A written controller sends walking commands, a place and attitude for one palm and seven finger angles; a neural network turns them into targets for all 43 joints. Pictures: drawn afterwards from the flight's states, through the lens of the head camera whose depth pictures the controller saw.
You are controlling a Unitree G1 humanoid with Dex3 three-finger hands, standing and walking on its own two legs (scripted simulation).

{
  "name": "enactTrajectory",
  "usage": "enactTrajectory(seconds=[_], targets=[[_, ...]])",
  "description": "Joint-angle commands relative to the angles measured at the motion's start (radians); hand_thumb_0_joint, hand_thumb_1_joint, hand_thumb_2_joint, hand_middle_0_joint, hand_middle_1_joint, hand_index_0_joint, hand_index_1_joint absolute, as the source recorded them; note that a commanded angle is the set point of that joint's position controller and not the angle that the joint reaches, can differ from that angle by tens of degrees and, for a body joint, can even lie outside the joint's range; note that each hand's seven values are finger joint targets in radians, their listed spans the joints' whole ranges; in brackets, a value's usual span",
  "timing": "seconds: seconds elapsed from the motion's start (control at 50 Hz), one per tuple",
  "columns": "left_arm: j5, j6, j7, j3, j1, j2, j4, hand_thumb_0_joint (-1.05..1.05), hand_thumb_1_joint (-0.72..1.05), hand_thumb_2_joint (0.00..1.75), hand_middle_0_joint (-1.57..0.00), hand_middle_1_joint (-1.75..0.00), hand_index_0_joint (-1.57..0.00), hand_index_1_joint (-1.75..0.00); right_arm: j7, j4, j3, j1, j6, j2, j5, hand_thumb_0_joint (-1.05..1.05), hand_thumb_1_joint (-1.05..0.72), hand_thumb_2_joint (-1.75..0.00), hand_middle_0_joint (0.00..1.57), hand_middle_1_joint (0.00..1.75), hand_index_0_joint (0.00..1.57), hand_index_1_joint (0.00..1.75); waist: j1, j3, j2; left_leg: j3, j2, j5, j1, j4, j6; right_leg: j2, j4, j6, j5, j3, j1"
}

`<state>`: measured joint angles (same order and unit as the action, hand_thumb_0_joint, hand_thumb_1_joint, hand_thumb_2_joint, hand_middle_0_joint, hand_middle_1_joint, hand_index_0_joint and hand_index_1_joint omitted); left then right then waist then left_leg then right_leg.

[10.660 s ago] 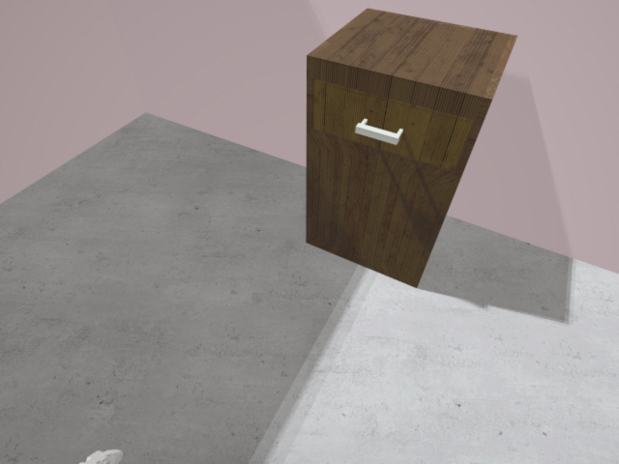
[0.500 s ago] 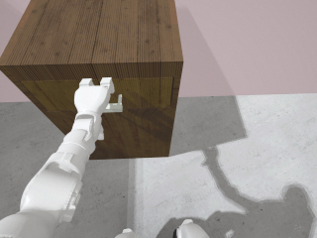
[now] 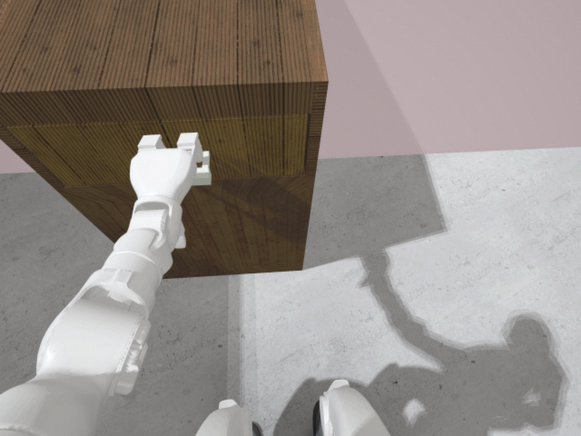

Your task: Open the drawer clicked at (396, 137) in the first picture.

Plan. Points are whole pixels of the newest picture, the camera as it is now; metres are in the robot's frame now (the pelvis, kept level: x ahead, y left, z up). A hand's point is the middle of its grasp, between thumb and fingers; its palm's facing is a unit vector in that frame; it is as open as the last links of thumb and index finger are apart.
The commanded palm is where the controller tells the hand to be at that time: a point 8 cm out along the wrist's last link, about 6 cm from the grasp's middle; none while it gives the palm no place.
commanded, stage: lower the fingers behind the handle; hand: left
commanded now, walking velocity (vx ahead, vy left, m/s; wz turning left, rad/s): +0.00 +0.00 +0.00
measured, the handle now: (173, 168) +0.54 +0.16 -0.04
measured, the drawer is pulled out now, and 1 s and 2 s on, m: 0.00 0.00 0.00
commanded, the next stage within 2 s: close the thumb around the handle in 0.98 s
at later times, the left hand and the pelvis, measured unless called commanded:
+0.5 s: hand (178, 201) +0.48 +0.15 -0.06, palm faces -0.07 -0.01 -1.00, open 13.8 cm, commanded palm +0.47 +0.15 -0.01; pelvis -0.01 +0.00 -0.03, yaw +0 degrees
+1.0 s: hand (180, 201) +0.49 +0.15 -0.07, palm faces -0.07 -0.02 -1.00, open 13.8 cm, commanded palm +0.47 +0.15 -0.02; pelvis -0.01 +0.00 -0.03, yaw +0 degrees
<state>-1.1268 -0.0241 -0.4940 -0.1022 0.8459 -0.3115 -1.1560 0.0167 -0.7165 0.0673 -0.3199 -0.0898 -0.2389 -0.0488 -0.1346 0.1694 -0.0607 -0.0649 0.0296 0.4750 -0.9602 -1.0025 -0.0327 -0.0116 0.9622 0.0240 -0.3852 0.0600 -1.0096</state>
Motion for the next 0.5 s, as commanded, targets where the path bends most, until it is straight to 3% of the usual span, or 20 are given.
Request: enactTrajectory(seconds=[0.0,0.06,0.08,0.12,0.18,0.22,0.24,0.26,0.28,0.32,0.38,0.42,0.48], targets=[[-0.014,0.017,-0.045,0.028,0.433,-0.168,0.169,0.00,-0.50,0.30,-0.30,-1.20,-0.30,-1.20,-0.014,0.040,0.046,-0.148,0.021,-0.155,-0.008,0.00,-0.90,-0.90,0.20,0.30,0.20,0.30,-0.046,0.445,0.024,0.066,-0.046,-0.327,0.210,0.069,-0.015,0.045,-0.072,0.013,0.274,-0.034,0.251],[-0.022,0.022,-0.068,0.069,0.434,-0.212,0.188,0.00,-0.50,0.30,-0.30,-1.20,-0.30,-1.20,-0.012,0.038,0.047,-0.150,0.025,-0.159,-0.013,0.00,-0.90,-0.90,0.20,0.30,0.20,0.30,-0.031,0.498,0.007,0.070,-0.045,-0.348,0.216,0.051,-0.014,0.044,-0.048,0.015,0.283,-0.032,0.248],[-0.024,0.011,-0.074,0.055,0.418,-0.194,0.161,0.00,-0.50,0.30,-0.30,-1.20,-0.30,-1.20,-0.009,0.038,0.046,-0.149,0.022,-0.159,-0.014,0.00,-0.90,-0.90,0.20,0.30,0.20,0.30,-0.032,0.491,0.009,0.071,-0.047,-0.341,0.203,0.049,-0.012,0.045,-0.045,0.015,0.276,-0.031,0.241],[-0.026,-0.010,-0.081,0.010,0.443,-0.131,0.127,0.00,-0.50,0.30,-0.30,-1.20,-0.30,-1.20,-0.004,0.029,0.048,-0.148,0.025,-0.154,-0.013,0.00,-0.90,-0.90,0.20,0.30,0.20,0.30,-0.057,0.455,0.005,0.076,-0.042,-0.332,0.198,0.043,-0.010,0.046,-0.044,0.016,0.253,-0.023,0.194],[-0.014,-0.040,-0.079,0.040,0.469,-0.196,0.102,0.00,-0.50,0.30,-0.30,-1.20,-0.30,-1.20,-0.006,0.029,0.041,-0.153,0.024,-0.168,-0.009,0.00,-0.90,-0.90,0.20,0.30,0.20,0.30,-0.063,0.458,0.032,0.067,-0.048,-0.286,0.147,0.035,-0.017,0.044,-0.045,0.011,0.236,-0.033,0.214],[-0.009,-0.048,-0.062,0.024,0.468,-0.174,0.105,0.00,-0.50,0.30,-0.30,-1.20,-0.30,-1.20,-0.006,0.034,0.042,-0.155,0.024,-0.166,-0.009,0.00,-0.90,-0.90,0.20,0.30,0.20,0.30,-0.059,0.494,0.009,0.071,-0.050,-0.303,0.163,0.030,-0.014,0.044,-0.035,0.013,0.250,-0.030,0.218],[-0.008,-0.044,-0.052,0.013,0.480,-0.166,0.114,0.00,-0.50,0.30,-0.30,-1.20,-0.30,-1.20,-0.007,0.035,0.043,-0.158,0.025,-0.164,-0.008,0.00,-0.90,-0.90,0.20,0.30,0.20,0.30,-0.069,0.501,0.006,0.069,-0.046,-0.300,0.168,0.023,-0.016,0.043,-0.034,0.011,0.249,-0.031,0.210],[-0.004,-0.038,-0.042,0.034,0.458,-0.191,0.110,0.00,-0.50,0.30,-0.30,-1.20,-0.30,-1.20,-0.010,0.037,0.041,-0.160,0.025,-0.166,-0.007,0.00,-0.90,-0.90,0.20,0.30,0.20,0.30,-0.056,0.495,0.017,0.069,-0.048,-0.297,0.156,0.021,-0.017,0.043,-0.031,0.011,0.248,-0.033,0.218],[-0.002,-0.029,-0.031,0.017,0.460,-0.174,0.116,0.00,-0.50,0.30,-0.30,-1.20,-0.30,-1.20,-0.012,0.040,0.040,-0.160,0.028,-0.164,-0.007,0.00,-0.90,-0.90,0.20,0.30,0.20,0.30,-0.066,0.498,0.015,0.071,-0.046,-0.298,0.157,0.017,-0.018,0.044,-0.028,0.010,0.251,-0.032,0.210],[-0.003,0.004,-0.021,0.035,0.478,-0.198,0.151,0.00,-0.50,0.30,-0.30,-1.20,-0.30,-1.20,-0.015,0.042,0.039,-0.161,0.035,-0.163,-0.009,0.00,-0.90,-0.90,0.20,0.30,0.20,0.30,-0.059,0.514,0.002,0.079,-0.045,-0.292,0.151,0.004,-0.018,0.043,-0.013,0.013,0.239,-0.034,0.198],[-0.019,0.036,-0.030,0.044,0.459,-0.211,0.162,0.00,-0.50,0.30,-0.30,-1.20,-0.30,-1.20,-0.017,0.041,0.039,-0.168,0.043,-0.162,-0.012,0.00,-0.90,-0.90,0.20,0.30,0.20,0.30,-0.054,0.520,-0.005,0.076,-0.045,-0.284,0.121,-0.018,-0.021,0.043,0.005,0.012,0.235,-0.037,0.183],[-0.025,0.040,-0.042,0.025,0.431,-0.163,0.151,0.00,-0.50,0.30,-0.30,-1.20,-0.30,-1.20,-0.010,0.037,0.044,-0.168,0.045,-0.155,-0.015,0.00,-0.90,-0.90,0.20,0.30,0.20,0.30,-0.057,0.508,-0.010,0.084,-0.041,-0.321,0.141,-0.027,-0.016,0.045,0.015,0.015,0.249,-0.027,0.150],[-0.023,0.035,-0.063,0.048,0.443,-0.200,0.153,0.00,-0.50,0.30,-0.30,-1.20,-0.30,-1.20,-0.008,0.035,0.042,-0.166,0.044,-0.162,-0.015,0.00,-0.90,-0.90,0.20,0.30,0.20,0.30,-0.057,0.513,-0.003,0.079,-0.043,-0.290,0.100,-0.042,-0.017,0.044,0.024,0.012,0.230,-0.031,0.146]])
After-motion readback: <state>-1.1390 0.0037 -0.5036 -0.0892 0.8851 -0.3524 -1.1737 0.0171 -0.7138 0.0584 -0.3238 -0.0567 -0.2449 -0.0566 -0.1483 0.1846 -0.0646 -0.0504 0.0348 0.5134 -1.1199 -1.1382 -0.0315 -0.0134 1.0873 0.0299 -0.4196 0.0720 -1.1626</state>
